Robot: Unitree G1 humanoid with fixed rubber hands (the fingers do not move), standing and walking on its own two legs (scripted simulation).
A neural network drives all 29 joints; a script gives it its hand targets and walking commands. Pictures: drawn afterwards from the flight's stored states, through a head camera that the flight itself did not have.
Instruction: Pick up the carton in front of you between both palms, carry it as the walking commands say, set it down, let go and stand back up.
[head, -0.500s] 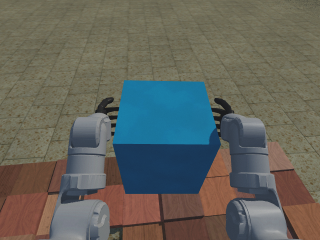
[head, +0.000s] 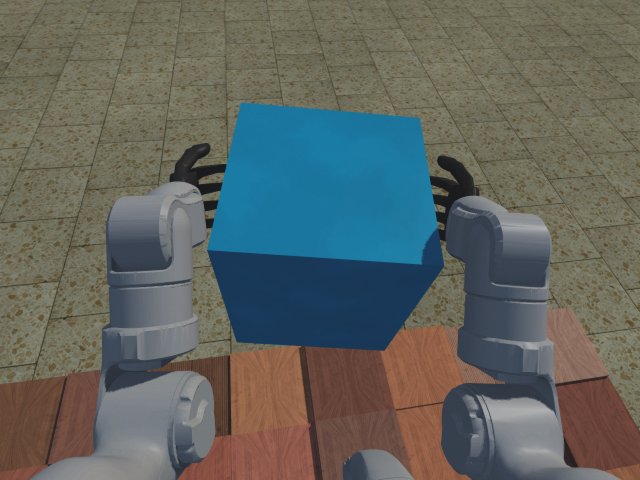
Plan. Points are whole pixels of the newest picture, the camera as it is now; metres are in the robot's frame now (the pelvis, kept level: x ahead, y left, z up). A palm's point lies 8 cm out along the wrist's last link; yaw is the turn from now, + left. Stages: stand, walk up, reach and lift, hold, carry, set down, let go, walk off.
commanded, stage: carry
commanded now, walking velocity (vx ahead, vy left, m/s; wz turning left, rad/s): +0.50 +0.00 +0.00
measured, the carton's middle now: (320, 239) +0.39 -0.02 +0.06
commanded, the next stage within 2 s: none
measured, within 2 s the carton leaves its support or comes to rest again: neither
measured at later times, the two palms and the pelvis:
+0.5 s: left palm (179, 67) +0.66 +0.18 +0.14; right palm (369, 53) +0.71 -0.12 +0.14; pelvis +0.33 -0.03 +0.03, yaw +4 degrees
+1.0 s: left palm (211, 6) +0.99 +0.17 +0.09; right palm (352, 12) +0.96 -0.13 +0.09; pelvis +0.66 +0.04 +0.01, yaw +0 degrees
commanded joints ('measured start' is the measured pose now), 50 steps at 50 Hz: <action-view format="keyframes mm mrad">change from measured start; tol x32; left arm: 1 -632 -997 -609 13 -327 -17 -210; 50 -206 -1127 -794 -206 -300 -140 -229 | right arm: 1 -803 1080 673 -83 498 -4 278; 35 -478 960 545 174 282 -84 247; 50 -309 1132 809 -250 437 -116 323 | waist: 1 15 79 -540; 10 93 173 -455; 14 151 -264 -597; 35 23 265 -611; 50 17 93 -388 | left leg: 1 570 301 -386 -121 436 140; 11 237 157 39 142 828 -32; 15 -383 -5 -182 828 -145 -58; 29 -84 2 -33 -77 439 -85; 34 789 379 -418 -25 862 113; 39 448 328 -439 -223 430 82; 50 597 179 -144 -173 869 12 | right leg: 1 -201 -38 -7 -93 22 6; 11 495 85 -236 -764 387 -45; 14 936 -338 560 -857 528 -289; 31 609 -123 28 -627 742 -64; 35 -140 46 -16 15 -80 27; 50 -43 18 -142 -770 581 30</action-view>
